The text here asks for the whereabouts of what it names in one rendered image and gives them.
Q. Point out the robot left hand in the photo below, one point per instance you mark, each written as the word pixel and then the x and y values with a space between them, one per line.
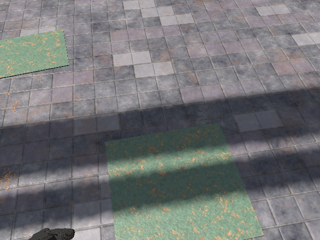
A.
pixel 54 234

